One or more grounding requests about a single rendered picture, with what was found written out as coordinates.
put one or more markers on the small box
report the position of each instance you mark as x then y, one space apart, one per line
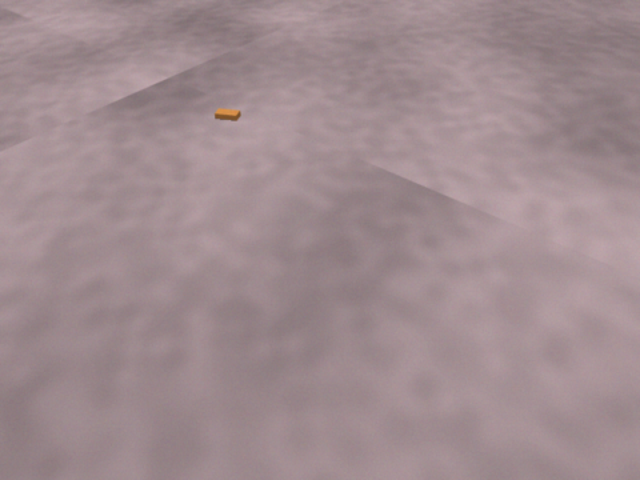
227 114

